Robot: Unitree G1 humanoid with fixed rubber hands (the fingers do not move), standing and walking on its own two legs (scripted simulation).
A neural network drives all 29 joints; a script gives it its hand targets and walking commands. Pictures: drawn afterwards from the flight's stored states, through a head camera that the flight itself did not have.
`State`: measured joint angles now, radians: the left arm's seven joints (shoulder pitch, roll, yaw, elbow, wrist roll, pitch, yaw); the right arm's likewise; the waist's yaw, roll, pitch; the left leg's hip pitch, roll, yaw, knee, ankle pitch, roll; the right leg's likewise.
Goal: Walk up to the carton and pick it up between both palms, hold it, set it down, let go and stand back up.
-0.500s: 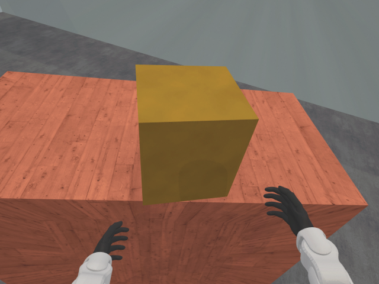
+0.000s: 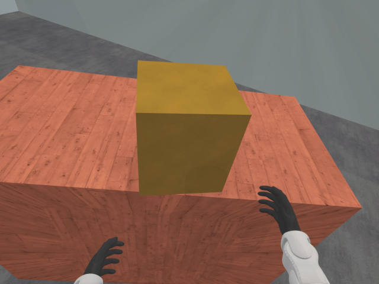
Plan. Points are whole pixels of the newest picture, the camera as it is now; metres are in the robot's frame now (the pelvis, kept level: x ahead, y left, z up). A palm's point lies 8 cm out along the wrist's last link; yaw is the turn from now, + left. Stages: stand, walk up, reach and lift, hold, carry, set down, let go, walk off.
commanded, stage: stand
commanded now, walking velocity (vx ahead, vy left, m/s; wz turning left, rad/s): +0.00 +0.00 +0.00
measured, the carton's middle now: (182, 130) +0.43 +0.03 +0.10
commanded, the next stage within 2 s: none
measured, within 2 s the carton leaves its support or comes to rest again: neither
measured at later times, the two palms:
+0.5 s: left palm out of the picture +0.07 +0.28 -0.11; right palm (290, 281) +0.16 -0.24 -0.09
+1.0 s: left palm (68, 249) +0.21 +0.26 -0.09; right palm (280, 262) +0.21 -0.24 -0.10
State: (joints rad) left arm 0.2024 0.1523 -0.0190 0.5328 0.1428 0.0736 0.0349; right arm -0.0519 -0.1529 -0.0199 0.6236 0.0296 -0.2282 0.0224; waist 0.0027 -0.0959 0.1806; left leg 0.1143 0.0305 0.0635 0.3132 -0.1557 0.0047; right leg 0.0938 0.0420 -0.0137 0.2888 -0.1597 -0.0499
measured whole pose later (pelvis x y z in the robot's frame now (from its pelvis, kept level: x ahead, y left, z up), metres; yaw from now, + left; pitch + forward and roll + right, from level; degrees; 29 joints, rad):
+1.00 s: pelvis +0.07 +0.01 -0.02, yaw +4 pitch +0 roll +0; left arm 0.16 0.25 0.02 0.63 0.01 -0.02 -0.02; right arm 0.29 -0.27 -0.04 0.56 -0.01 -0.04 0.01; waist 0.00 0.03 0.02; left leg -0.24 -0.02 0.00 0.58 -0.34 0.02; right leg -0.25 -0.02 -0.07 0.58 -0.34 -0.02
